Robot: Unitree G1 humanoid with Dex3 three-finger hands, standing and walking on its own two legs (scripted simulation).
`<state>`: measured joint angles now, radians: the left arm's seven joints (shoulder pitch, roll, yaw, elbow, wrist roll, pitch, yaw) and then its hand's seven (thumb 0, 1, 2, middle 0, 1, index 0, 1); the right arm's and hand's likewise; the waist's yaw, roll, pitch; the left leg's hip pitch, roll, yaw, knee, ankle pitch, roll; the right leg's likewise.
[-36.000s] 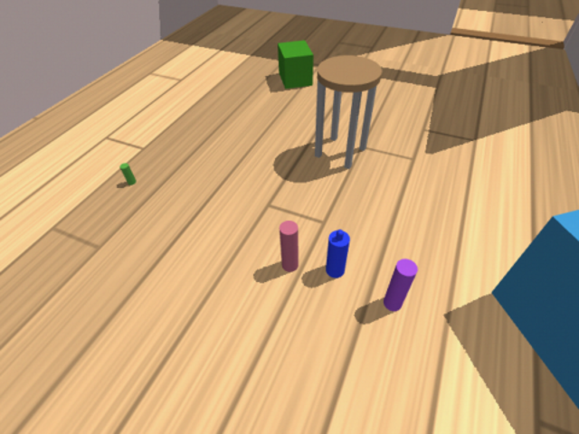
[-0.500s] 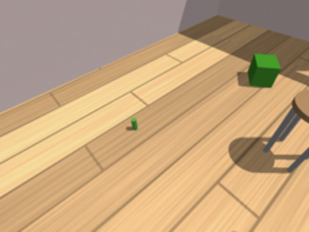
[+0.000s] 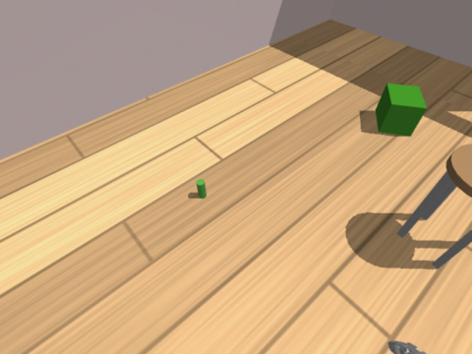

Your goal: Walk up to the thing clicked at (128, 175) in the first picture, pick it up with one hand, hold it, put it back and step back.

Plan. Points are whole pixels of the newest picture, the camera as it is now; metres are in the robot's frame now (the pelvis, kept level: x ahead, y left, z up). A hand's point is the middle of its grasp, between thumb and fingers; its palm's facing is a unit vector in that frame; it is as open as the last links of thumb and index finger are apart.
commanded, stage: step back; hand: left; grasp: from above
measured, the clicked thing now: (201, 189) +1.02 +0.24 -0.72
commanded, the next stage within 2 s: stand in 0.10 s
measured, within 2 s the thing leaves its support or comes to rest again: neither
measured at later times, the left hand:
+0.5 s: hand out of the picture +0.08 +0.25 -0.15, palm faces -0.03 -0.94 -0.33, open 7.4 cm
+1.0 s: hand out of the picture +0.07 +0.25 -0.15, palm faces -0.04 -0.94 -0.34, open 7.4 cm
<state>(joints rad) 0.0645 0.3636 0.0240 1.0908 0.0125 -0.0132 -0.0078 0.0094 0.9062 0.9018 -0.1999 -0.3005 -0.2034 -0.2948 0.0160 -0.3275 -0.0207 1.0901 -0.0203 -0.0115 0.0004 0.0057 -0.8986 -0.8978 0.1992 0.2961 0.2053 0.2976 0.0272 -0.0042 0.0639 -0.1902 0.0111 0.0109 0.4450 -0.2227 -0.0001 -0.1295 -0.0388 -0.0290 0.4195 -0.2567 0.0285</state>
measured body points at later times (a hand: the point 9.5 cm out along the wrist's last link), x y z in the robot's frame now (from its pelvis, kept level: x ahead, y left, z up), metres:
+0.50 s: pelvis +0.00 +0.00 +0.01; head +0.01 +0.00 +0.46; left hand +0.08 +0.30 -0.13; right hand +0.07 -0.30 -0.13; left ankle +0.01 +0.12 -0.74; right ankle -0.02 -0.14 -0.74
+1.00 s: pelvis +0.00 -0.01 +0.01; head +0.01 -0.01 +0.46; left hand +0.07 +0.30 -0.13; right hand +0.07 -0.31 -0.13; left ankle +0.01 +0.12 -0.74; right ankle -0.02 -0.14 -0.74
